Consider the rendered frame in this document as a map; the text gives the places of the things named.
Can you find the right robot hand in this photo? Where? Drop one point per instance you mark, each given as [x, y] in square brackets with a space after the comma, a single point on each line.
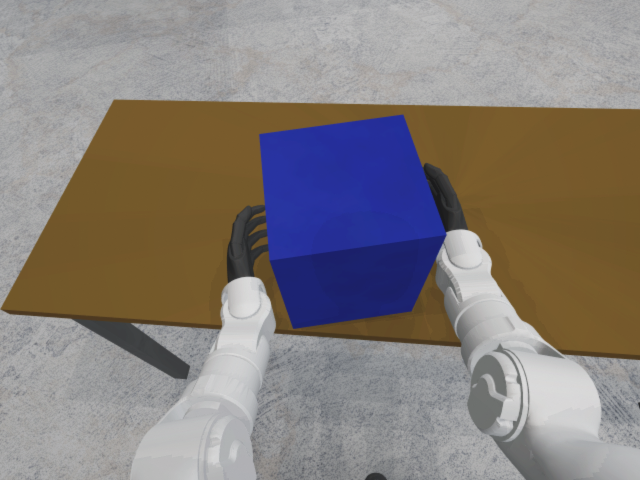
[445, 198]

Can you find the robot left upper arm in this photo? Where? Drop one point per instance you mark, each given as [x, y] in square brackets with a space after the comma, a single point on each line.
[214, 446]

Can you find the table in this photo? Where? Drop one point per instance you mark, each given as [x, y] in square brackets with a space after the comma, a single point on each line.
[141, 232]

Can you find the right robot forearm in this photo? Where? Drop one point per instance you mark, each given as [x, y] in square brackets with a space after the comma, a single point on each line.
[481, 315]

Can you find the left robot forearm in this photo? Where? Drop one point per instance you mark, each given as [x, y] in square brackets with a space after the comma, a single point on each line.
[234, 369]

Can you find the left robot hand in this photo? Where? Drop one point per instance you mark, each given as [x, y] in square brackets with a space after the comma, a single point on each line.
[240, 257]

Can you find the carton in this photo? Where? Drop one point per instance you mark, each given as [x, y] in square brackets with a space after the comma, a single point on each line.
[353, 229]

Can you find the robot right upper arm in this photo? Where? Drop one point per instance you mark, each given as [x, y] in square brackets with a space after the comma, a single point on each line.
[543, 412]

